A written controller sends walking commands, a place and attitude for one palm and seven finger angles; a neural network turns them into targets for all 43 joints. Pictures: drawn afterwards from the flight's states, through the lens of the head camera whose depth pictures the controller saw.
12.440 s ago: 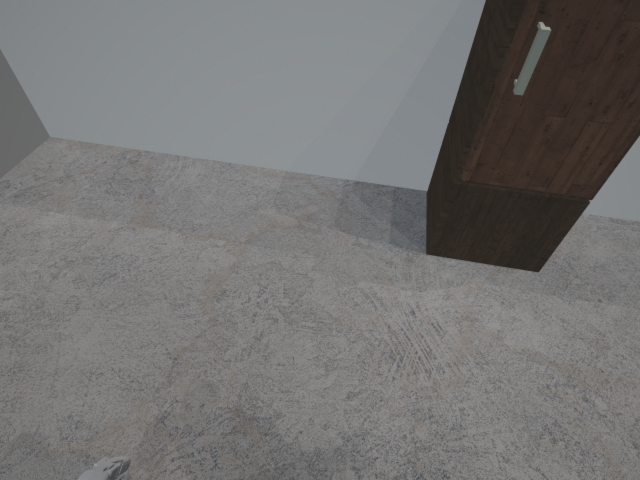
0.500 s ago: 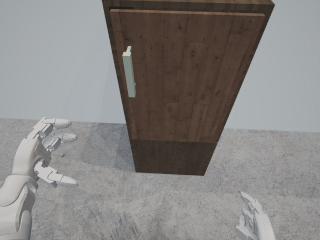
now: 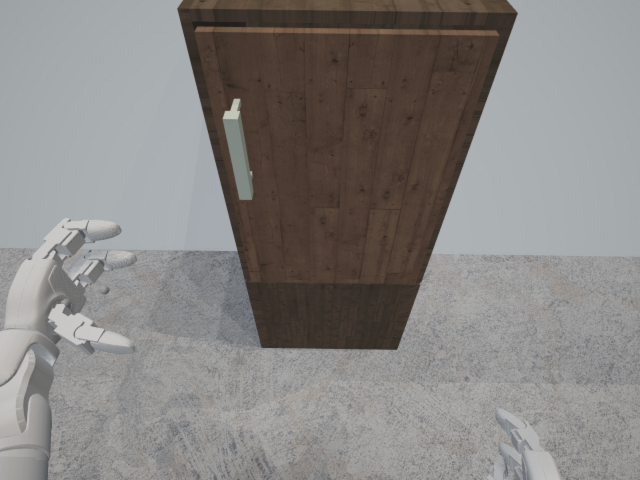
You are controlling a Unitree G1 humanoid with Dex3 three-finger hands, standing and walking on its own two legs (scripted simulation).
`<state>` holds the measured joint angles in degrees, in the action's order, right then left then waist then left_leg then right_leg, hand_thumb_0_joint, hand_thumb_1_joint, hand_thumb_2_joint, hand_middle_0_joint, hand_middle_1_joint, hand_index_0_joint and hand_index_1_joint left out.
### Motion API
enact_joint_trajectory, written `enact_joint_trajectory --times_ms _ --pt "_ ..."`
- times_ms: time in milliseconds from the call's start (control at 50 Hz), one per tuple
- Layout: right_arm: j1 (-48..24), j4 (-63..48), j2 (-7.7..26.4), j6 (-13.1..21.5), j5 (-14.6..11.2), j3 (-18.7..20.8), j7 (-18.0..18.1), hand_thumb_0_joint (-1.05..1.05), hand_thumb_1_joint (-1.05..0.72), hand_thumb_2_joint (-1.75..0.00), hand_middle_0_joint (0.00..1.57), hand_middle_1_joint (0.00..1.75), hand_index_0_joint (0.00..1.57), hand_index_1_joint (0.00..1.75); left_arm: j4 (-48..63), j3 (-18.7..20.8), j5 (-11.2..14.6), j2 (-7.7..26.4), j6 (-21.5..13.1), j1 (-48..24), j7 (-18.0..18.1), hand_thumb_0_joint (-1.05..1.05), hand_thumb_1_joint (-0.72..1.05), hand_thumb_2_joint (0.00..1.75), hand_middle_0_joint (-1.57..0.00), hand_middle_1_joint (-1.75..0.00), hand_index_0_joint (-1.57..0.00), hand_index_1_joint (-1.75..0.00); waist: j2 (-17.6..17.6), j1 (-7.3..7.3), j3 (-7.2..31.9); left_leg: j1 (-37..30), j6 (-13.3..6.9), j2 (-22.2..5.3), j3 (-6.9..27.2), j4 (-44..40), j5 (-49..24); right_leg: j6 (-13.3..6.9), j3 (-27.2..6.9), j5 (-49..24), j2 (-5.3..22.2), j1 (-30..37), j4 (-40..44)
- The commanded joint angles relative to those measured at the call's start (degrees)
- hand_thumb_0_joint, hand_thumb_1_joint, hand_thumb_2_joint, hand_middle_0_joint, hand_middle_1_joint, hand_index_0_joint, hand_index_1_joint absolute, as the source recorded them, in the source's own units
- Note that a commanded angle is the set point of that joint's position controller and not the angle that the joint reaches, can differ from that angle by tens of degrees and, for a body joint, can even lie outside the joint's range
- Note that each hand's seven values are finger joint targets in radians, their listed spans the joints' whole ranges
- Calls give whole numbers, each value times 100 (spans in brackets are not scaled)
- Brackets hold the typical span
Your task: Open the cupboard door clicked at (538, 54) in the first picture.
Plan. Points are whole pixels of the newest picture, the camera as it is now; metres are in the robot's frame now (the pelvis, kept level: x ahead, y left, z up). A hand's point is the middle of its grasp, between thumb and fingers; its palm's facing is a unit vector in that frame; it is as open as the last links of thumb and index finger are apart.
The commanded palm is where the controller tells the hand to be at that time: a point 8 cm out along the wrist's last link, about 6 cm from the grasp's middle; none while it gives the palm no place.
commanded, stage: raise the hand with hooked fingers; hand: left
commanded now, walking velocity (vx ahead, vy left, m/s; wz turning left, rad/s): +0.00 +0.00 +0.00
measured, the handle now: (241, 151) +0.58 +0.18 +0.09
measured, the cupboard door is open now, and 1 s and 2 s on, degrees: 0 0 0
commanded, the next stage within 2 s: move the hooked fingers beside the handle in 0.20 s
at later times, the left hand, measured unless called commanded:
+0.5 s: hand (110, 281) +0.30 +0.27 +0.10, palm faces +0.08 -1.00 -0.02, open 14.0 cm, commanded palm +0.29 +0.31 +0.10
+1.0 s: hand (152, 225) +0.39 +0.25 +0.11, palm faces +0.05 -1.00 -0.01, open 14.0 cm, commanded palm +0.37 +0.30 +0.10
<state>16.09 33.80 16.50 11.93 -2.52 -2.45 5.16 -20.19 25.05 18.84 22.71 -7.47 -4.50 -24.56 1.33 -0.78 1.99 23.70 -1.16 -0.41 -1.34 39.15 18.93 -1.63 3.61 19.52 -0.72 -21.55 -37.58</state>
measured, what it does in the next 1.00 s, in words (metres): stands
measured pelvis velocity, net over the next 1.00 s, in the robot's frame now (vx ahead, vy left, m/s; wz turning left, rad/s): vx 0.00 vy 0.00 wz -0.01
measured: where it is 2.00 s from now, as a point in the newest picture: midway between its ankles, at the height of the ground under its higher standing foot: outside the picture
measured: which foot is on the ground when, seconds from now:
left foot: down 0.00-1.00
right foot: down 0.00-1.00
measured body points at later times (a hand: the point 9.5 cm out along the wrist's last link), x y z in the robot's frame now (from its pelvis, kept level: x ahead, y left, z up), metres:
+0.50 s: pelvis -0.01 +0.00 +0.00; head +0.01 -0.01 +0.45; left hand +0.29 +0.32 +0.11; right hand +0.16 -0.24 -0.08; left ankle +0.01 +0.11 -0.72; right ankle +0.00 -0.10 -0.72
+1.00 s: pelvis +0.00 +0.00 -0.01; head +0.05 +0.00 +0.44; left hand +0.38 +0.31 +0.11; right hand +0.09 -0.26 -0.11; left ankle +0.01 +0.11 -0.72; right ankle +0.00 -0.10 -0.72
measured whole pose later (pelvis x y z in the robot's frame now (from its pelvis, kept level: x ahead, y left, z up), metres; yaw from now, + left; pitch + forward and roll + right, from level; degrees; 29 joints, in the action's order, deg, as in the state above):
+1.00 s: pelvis +0.00 +0.00 -0.01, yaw +0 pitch +7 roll -1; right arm 20.1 36.7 16.7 7.2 -2.5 -2.1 4.6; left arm -42.7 22.6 13.8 25.6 -12.1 -27.5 -21.7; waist 1.2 1.9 2.4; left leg 29.4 -1.4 -0.5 -1.5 41.6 19.6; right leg -1.4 3.4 19.9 -0.8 -27.2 -39.7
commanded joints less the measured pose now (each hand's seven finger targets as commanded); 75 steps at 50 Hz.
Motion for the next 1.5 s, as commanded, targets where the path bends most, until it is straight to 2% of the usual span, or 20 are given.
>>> enact_joint_trajectory --times_ms 0,120,160,220,280,360,420,480,600,660,760,840,940,1040,1080,1120,1200,1300,1400,1480 --pt "-444 -812 665 304 -39 254 84 0 -90 -90 20 30 20 30 1222 505 91 1595 -513 -1555 143 0 -50 30 -30 -120 -30 -120 578 -23 1149 -736 -55 77 223 -574 -1032 11 -216 -1114 -37 188 562" --pt "-460 -809 687 342 -61 248 151 0 -90 -90 20 30 20 30 1243 391 102 1609 -404 -1517 -56 0 -50 30 -30 -120 -30 -120 498 -24 1279 -803 -74 66 256 -578 -1104 15 -221 -1229 -23 302 586" --pt "-460 -809 698 335 -56 236 154 0 -90 -90 20 30 20 30 1021 497 184 1658 -345 -1448 -84 0 -50 30 -30 -120 -30 -120 70 -37 1142 -655 -82 68 262 -562 -1078 38 -245 -1266 -38 321 607" --pt "-491 -782 701 335 -68 229 162 0 -90 -90 20 30 20 30 822 552 254 1614 -336 -1487 -72 0 -50 30 -30 -120 -30 -120 -103 -28 1022 -499 -73 83 243 -561 -836 70 -290 -990 -9 235 668" --pt "-508 -795 681 343 -67 219 141 0 -90 -90 20 30 20 30 883 474 235 1574 -348 -1608 -87 0 -50 30 -30 -120 -30 -120 171 -44 1100 -559 -63 90 235 -540 -901 47 -307 -1049 5 267 620" --pt "-448 -703 701 320 -72 220 172 0 -90 -90 20 30 20 30 763 299 108 1662 -419 -2457 -62 0 -50 30 -30 -120 -30 -120 187 148 995 -519 -76 68 245 -480 -740 65 -358 -868 -4 44 638" --pt "-403 -638 696 337 -81 211 212 0 -90 -90 20 30 20 30 660 53 -21 1546 -525 -2997 -6 0 -50 30 -30 -120 -30 -120 537 207 1130 -673 -58 67 321 -537 -516 24 -283 -537 -13 -140 618" --pt "-326 -553 726 326 -80 200 233 0 -90 -90 20 30 20 30 325 -90 -103 1535 -554 -3467 71 0 -50 30 -30 -120 -30 -120 310 293 1182 -669 -65 49 396 -531 -451 22 -263 -469 -22 -185 609" --pt "-154 -540 753 199 -52 226 150 0 -90 -90 20 30 20 30 -380 54 -211 1629 -469 -3397 264 0 -50 30 -30 -120 -30 -120 127 134 1554 -576 -48 65 368 -468 -928 17 -222 -1085 -2 62 425" --pt "-94 -618 773 77 -29 232 76 0 -90 -90 20 30 20 30 -593 371 -267 1962 -457 -3226 354 0 -50 30 -30 -120 -30 -120 48 14 1623 -372 -55 67 304 -424 -1130 22 -257 -1366 -1 250 342" --pt "107 -626 792 -84 -24 282 14 0 -90 -90 20 30 20 30 -647 386 -335 2049 -630 -3713 393 0 -50 30 -30 -120 -30 -120 135 152 1637 -343 -70 34 239 -349 -1347 37 -271 -1657 -44 174 268" --pt "250 -575 796 -139 -30 320 14 0 -90 -90 20 30 20 30 -500 -5 -341 1716 -856 -4303 297 0 -50 30 -30 -120 -30 -120 447 309 1860 -659 -69 26 250 -252 -1546 5 -257 -1739 -92 -3 208" --pt "445 -403 852 -229 -21 362 25 0 -90 -90 20 30 20 30 -1075 -48 -355 1700 -851 -4513 260 0 -50 30 -30 -120 -30 -120 202 378 1856 -649 -80 11 303 -210 -1530 12 -227 -1685 -106 -169 215" --pt "570 -318 909 -383 2 338 8 0 -90 -90 20 30 20 30 -1820 245 -502 2179 -788 -4897 390 0 -50 30 -30 -120 -30 -120 7 380 1719 -192 -99 26 286 -191 -1225 33 -268 -1500 -71 -184 183" --pt "607 -332 890 -436 19 348 -15 0 -90 -90 20 30 20 30 -1869 376 -595 2383 -886 -5075 451 0 -50 30 -30 -120 -30 -120 229 357 1933 -223 -89 26 263 -148 -1356 38 -293 -1637 -62 -128 123" --pt "642 -368 862 -465 33 359 -55 0 -90 -90 20 30 20 30 -1757 252 -647 2258 -1035 -5240 480 0 -50 30 -30 -120 -30 -120 483 371 2170 -456 -72 14 265 -81 -1604 22 -279 -1778 -87 -211 54" --pt "782 -288 902 -564 41 378 -75 0 -90 -90 20 30 20 30 -2166 290 -676 2378 -1209 -5552 446 0 -50 30 -30 -120 -30 -120 329 480 2204 -361 -81 -27 261 14 -1638 38 -277 -1834 -130 -310 -10" --pt "920 -205 981 -701 34 340 -62 0 -90 -90 20 30 20 30 -3100 97 -806 2470 -1088 -6183 312 0 -50 30 -30 -120 -30 -120 193 688 1790 118 -110 -24 290 34 -1055 59 -279 -1359 -106 -673 23" --pt "1125 -121 973 -768 107 384 -106 0 -90 -90 20 30 20 30 -2863 13 -899 2431 -1355 -6794 403 0 -50 30 -30 -120 -30 -120 789 734 2534 -594 -26 -83 454 218 -1652 22 -219 -1424 -154 -1058 -145" --pt "1253 -23 1037 -871 112 365 -115 0 -90 -90 20 30 20 30 -3518 258 -871 2724 -1349 -6936 495 0 -50 30 -30 -120 -30 -120 149 831 2362 -14 -82 -81 422 259 -1395 73 -247 -1430 -174 -885 -148"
